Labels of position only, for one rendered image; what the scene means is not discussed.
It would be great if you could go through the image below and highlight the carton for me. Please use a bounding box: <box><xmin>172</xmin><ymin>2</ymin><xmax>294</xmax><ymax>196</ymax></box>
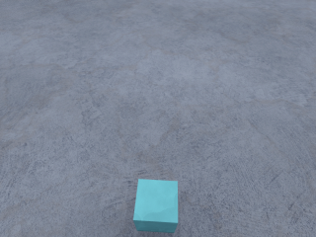
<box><xmin>133</xmin><ymin>179</ymin><xmax>179</xmax><ymax>233</ymax></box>

